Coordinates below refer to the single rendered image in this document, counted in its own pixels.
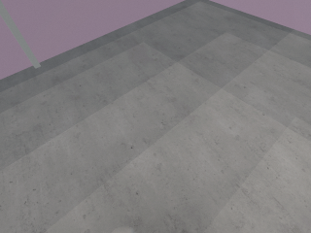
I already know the panel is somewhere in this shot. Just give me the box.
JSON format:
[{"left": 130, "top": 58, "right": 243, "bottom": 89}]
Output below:
[{"left": 0, "top": 0, "right": 41, "bottom": 68}]

